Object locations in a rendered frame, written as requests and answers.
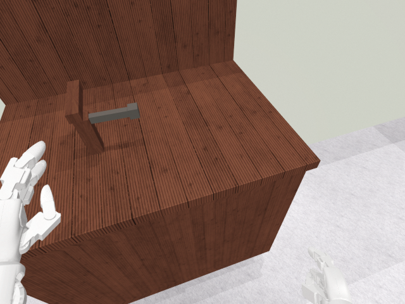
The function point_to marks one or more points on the robot left forearm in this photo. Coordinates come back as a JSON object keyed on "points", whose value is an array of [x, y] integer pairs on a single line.
{"points": [[11, 288]]}

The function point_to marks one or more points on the right robot hand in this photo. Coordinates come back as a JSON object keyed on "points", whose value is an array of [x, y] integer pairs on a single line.
{"points": [[330, 284]]}

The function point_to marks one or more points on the counter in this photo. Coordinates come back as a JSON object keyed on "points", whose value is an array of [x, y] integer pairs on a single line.
{"points": [[201, 181]]}

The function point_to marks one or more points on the tap lever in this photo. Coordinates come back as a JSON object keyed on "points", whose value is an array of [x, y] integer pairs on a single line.
{"points": [[131, 111]]}

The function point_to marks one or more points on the left robot hand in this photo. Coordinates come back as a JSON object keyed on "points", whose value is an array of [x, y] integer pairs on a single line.
{"points": [[18, 181]]}

